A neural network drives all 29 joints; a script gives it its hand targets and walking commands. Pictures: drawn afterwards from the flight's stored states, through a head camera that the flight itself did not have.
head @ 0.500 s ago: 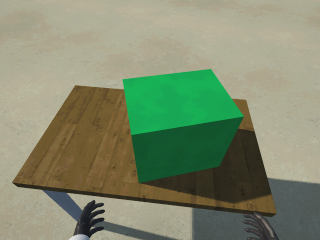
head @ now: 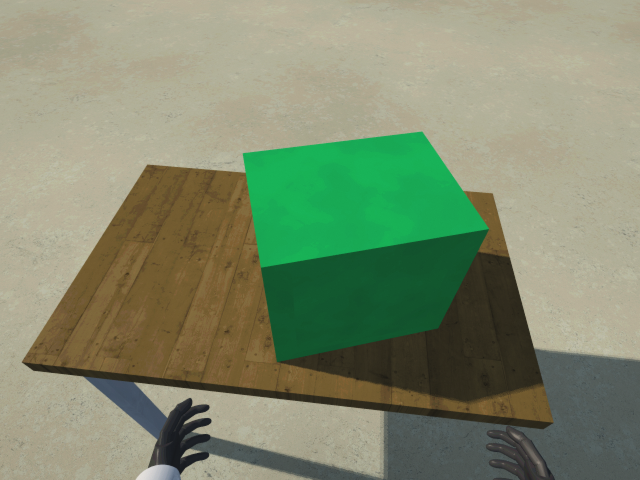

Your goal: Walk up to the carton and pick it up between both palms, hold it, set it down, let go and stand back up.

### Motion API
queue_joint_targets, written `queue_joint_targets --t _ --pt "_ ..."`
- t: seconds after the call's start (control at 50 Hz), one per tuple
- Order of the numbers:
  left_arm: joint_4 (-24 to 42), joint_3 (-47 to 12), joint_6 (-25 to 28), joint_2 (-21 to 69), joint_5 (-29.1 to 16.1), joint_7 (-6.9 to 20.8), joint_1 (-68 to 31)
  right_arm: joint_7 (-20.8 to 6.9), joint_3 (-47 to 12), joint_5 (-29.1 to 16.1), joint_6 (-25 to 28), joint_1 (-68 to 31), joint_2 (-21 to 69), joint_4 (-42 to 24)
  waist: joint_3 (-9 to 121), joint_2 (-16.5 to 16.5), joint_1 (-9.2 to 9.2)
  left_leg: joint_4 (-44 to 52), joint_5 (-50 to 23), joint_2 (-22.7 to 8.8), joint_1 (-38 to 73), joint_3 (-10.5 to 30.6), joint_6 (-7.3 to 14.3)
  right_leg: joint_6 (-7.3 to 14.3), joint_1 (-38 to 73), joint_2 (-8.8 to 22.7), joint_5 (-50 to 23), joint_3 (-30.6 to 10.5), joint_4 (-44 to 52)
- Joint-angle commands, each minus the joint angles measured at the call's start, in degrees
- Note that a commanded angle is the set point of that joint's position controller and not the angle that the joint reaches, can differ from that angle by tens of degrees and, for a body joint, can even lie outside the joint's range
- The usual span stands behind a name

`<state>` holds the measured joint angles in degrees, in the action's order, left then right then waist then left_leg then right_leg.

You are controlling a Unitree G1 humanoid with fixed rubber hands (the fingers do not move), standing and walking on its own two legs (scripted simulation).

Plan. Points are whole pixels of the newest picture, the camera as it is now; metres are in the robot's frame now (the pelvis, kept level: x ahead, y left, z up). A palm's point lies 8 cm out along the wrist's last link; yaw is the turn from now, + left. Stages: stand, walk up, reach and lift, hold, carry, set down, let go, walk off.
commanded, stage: set down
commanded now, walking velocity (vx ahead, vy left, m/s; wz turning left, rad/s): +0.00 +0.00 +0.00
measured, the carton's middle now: (348, 248) +0.47 +0.01 -0.02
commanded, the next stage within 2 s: let go in 0.32 s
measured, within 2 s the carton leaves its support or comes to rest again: neither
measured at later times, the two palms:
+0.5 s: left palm (167, 467) +0.14 +0.23 -0.08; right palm out of the picture +0.14 -0.23 -0.08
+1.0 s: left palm out of the picture +0.10 +0.26 -0.11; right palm out of the picture +0.12 -0.25 -0.10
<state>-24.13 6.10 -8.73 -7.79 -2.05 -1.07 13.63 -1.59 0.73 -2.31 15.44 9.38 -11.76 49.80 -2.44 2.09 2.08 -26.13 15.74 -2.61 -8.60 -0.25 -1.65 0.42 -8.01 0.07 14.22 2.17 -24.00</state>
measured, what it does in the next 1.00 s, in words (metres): stands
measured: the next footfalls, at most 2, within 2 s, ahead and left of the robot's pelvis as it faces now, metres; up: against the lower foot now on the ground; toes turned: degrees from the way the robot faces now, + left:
none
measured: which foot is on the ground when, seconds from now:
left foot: down 0.00-1.00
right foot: down 0.00-1.00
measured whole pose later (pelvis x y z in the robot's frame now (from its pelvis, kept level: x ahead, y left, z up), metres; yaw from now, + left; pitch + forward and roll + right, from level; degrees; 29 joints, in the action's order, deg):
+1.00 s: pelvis +0.00 +0.00 +0.00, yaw +0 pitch -2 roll +0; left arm -40.6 6.1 -1.9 -14.2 -0.7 -1.1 13.0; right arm -1.0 1.8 0.5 2.9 9.8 -12.4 49.8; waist -2.4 2.1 2.0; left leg -26.1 15.7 -2.5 -8.1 -0.2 -1.5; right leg 0.4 -8.2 0.2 15.0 2.2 -25.4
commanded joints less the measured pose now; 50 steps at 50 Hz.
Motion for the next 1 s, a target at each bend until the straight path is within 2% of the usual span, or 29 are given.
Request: queue_joint_targets --t 0.0,0.08,0.1,0.12,0.16,0.2,0.24,0.28,0.32,0.34,0.38,0.4,0.44,0.48,0.5,0.54,0.62,0.66,0.7,0.72,0.74,0.78,0.8,0.84,0.86,0.9,0.94,0.96,0.98 --pt "7.34 -7.06 1.81 -9.96 2.41 0.38 -4.28 0.68 2.26 1.42 1.58 -3.37 -4.6 -11.38 4.67 -3.26 -2.8 3.58 -14.2 3.68 4.05 -3.5 0.31 0.42 2.09 -1.09 -13.52 -0.28 4.52" --pt "8.29 -7.06 1.56 -9.89 2.53 0.24 -4.03 0.56 2.49 1.21 1.84 -3.49 -4.67 -12.08 5.34 -4.81 -2.9 3.61 -15.39 3.71 4.08 -3.6 -0.06 0.42 2.28 -1.27 -14.1 0.16 4.14" --pt "7.96 -7.36 1.64 -9.62 2.48 0.43 -4.22 0.43 2.59 1.2 1.6 -3.69 -4.62 -11.28 4.07 -4.08 -3.04 3.73 -15.1 3.83 4.03 -3.77 0.05 0.26 2.05 -0.98 -14.82 -0.04 4.73" --pt "8.69 -7.41 1.32 -9.99 2.41 0.32 -4.08 0.5 2.57 1.49 1.46 -4.05 -5.1 -11.27 3.84 -5.7 -3.09 3.83 -14.25 3.56 4.1 -3.42 -0.14 0.36 1.76 -1.13 -13.52 0.1 4.54" --pt "7.13 -7.45 1.19 -9.79 2.55 0.43 -4.45 0.5 2.36 1.4 1.05 -3.21 -4.67 -11.22 3.22 -3.81 -3.15 3.53 -13.04 3.83 3.43 -3.51 0.39 0.12 1.24 -0.94 -13.26 -0.22 4.75" --pt "7.84 -6.89 1.07 -9.89 2.84 0.3 -4.62 0.21 2.46 1.66 0.93 -3.9 -4.73 -11.93 3.42 -5.43 -2.85 3.82 -14.14 3.43 3.89 -3.5 -0.04 0.18 1.09 -1.11 -12.9 0.01 4.29" --pt "7.36 -7.24 0.84 -9.85 2.43 0.58 -3.76 0.47 2.54 1.67 0.65 -2.97 -5.39 -11.38 3.89 -4.05 -3.12 3.85 -14.37 3.72 4.2 -3.79 0.05 0.21 2.32 -1.17 -13.75 -0.24 4.47" --pt "7.25 -7.81 0.87 -9.55 2.69 0.42 -4.26 0.36 2.24 1.35 0.33 -3.47 -4.84 -11.09 3.11 -5.12 -3.56 3.8 -13.52 3.58 3.49 -3.38 0.05 0.51 1.67 -0.84 -12.76 -0.38 4.83" --pt "6.83 -7.27 0.43 -9.33 3.3 0.35 -3.71 0.26 2.33 1.66 0.06 -2.8 -5.1 -11.37 2.75 -5.78 -2.72 4.4 -13.87 3.62 3.46 -3.58 -0.13 0.71 2.24 -1.07 -12.15 -0.13 4.57" --pt "7.65 -7.24 0.57 -9.64 2.74 0.38 -4.04 0.31 2.33 1.72 0.24 -3.58 -4.91 -12.25 2.77 -4.48 -2.9 4.19 -13.35 3.51 3.03 -3.8 0.1 0.57 1.76 -1.12 -11.91 -0.07 5.02" --pt "6.3 -7.51 0.5 -9.68 2.4 0.49 -4.22 0.41 2.42 1.99 0.0 -3.85 -4.47 -12.72 2.3 -4.02 -3.0 4.54 -11.71 3.59 2.48 -3.81 0.2 0.58 1.5 -1.01 -9.8 -0.22 5.07" --pt "6.97 -7.62 0.37 -9.52 2.66 0.3 -3.7 0.17 2.82 1.83 -0.23 -2.79 -4.79 -12.4 3.04 -5.47 -2.97 4.48 -11.77 3.43 3.49 -3.71 -0.06 0.91 1.34 -1.18 -9.88 -0.25 5.0" --pt "6.63 -7.51 0.38 -9.79 2.44 0.38 -4.66 0.31 2.86 1.66 -0.31 -3.43 -5.13 -12.41 2.91 -4.15 -3.4 4.05 -12.17 3.55 2.83 -3.59 -0.08 0.47 1.21 -1.15 -10.29 -0.36 4.81" --pt "8.55 -7.44 0.28 -10.01 2.73 0.14 -4.92 -0.09 2.67 1.59 -0.4 -3.8 -5.05 -12.96 2.61 -6.14 -2.79 4.21 -12.42 3.31 3.13 -3.49 -0.29 0.72 1.04 -1.15 -9.85 0.05 4.67" --pt "8.85 -7.54 0.43 -10.19 2.06 0.22 -5.31 0.01 2.44 1.58 -0.07 -4.22 -4.71 -13.43 2.99 -4.06 -2.84 3.61 -12.73 3.38 2.91 -3.67 0.12 0.56 0.9 -1.24 -10.92 0.02 5.07" --pt "8.18 -7.41 0.57 -9.82 2.78 0.06 -4.56 -0.14 2.92 1.54 0.11 -3.15 -5.34 -13.03 3.18 -5.65 -3.18 3.89 -12.57 3.61 3.35 -3.51 -0.27 0.53 1.35 -1.2 -11.38 -0.24 4.91" --pt "8.12 -7.55 0.8 -9.78 2.56 -0.09 -5.29 -0.09 2.9 1.69 -0.06 -3.48 -5.06 -12.64 3.42 -4.13 -3.33 3.7 -13.25 3.36 3.06 -3.33 -0.03 0.66 1.4 -1.36 -12.04 -0.06 4.78" --pt "8.3 -7.44 1.11 -9.45 2.66 -0.04 -4.37 -0.25 2.4 1.42 0.22 -3.06 -5.5 -12.92 3.96 -5.0 -2.76 3.43 -13.98 3.32 3.79 -3.46 -0.26 0.61 1.05 -1.29 -11.84 -0.13 4.75" --pt "7.09 -7.6 1.14 -9.41 2.77 0.0 -5.03 -0.21 2.38 1.51 0.08 -3.17 -5.31 -11.69 2.75 -4.27 -3.61 3.35 -12.68 3.39 2.72 -3.28 -0.12 0.57 0.67 -1.18 -11.21 -0.21 5.14" --pt "7.86 -7.85 0.84 -9.59 2.83 -0.04 -5.07 -0.17 2.58 1.42 0.16 -3.34 -5.51 -12.66 3.31 -5.66 -3.04 3.16 -11.99 3.37 3.25 -3.15 -0.34 0.58 0.75 -1.37 -10.06 -0.16 4.61" --pt "-2.23 0.83 5.93 -18.83 5.51 -1.11 -2.26 1.46 4.13 6.0 -5.83 0.32 -17.5 -5.98 3.8 -2.23 0.56 -0.02 -20.48 -2.48 -5.3 2.48 3.22 0.95 3.57 6.07 -16.86 -3.87 -1.24" --pt "-5.03 1.33 8.39 -18.8 4.88 -0.83 -1.06 2.19 3.82 5.64 -9.84 -1.9 -16.12 -7.62 4.33 0.4 0.01 -0.67 -16.38 -2.11 -3.31 2.87 4.57 1.09 1.38 5.75 -12.28 -4.52 0.31" --pt "-5.67 1.34 9.29 -18.42 5.18 -0.66 -2.24 2.2 3.49 5.1 -10.75 -2.08 -14.71 -8.27 4.93 0.01 -0.88 -0.18 -14.55 -2.09 -3.63 2.37 4.2 0.7 1.61 5.79 -9.79 -3.72 0.1" --pt "-7.62 1.2 10.18 -17.32 4.77 -0.09 -3.49 1.9 3.51 5.16 -11.15 -1.47 -16.06 -7.71 3.95 -3.41 -0.31 0.7 -11.08 -1.68 -6.3 2.02 4.75 0.73 2.92 6.16 -8.82 -4.57 1.18" --pt "-8.87 1.01 10.42 -17.44 4.51 0.29 -3.13 1.68 3.5 5.07 -11.38 -2.5 -16.45 -7.75 4.63 -3.46 -0.12 1.13 -11.18 -1.86 -4.11 2.37 4.39 0.74 1.43 6.16 -8.27 -4.76 1.52" --pt "-11.2 0.92 10.55 -17.84 4.46 0.16 -4.54 1.5 3.46 4.66 -12.23 -2.67 -16.15 -7.24 3.46 -0.07 -0.21 1.36 -10.78 -2.05 -3.03 2.9 4.55 0.68 -0.58 6.7 -6.7 -5.82 3.3" --pt "-14.03 0.28 10.72 -17.31 4.6 0.16 -3.27 1.74 3.97 4.93 -12.0 -2.58 -17.15 -6.65 4.07 -3.19 -0.52 1.1 -11.23 -1.79 -1.65 2.71 4.63 0.79 -0.76 7.02 -9.11 -6.15 4.12" --pt "-14.44 0.73 11.48 -19.01 4.56 0.29 -4.4 1.8 3.56 4.69 -12.32 -0.65 -16.16 -5.85 5.22 -1.52 -0.65 1.52 -12.23 -2.04 -1.22 3.14 4.46 0.93 0.43 6.99 -7.98 -6.08 3.75" --pt "-15.29 0.75 11.37 -19.25 4.9 0.26 -5.42 1.71 3.86 4.59 -12.49 -1.88 -16.6 -5.38 3.31 -3.21 -1.41 1.25 -12.06 -2.1 -1.52 3.4 4.59 0.91 -1.05 6.17 -9.65 -5.41 3.68"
